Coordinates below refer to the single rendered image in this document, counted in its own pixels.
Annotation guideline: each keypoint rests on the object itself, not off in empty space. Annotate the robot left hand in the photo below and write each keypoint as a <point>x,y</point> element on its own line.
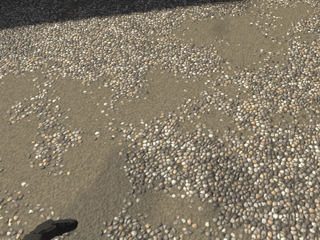
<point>50,229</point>

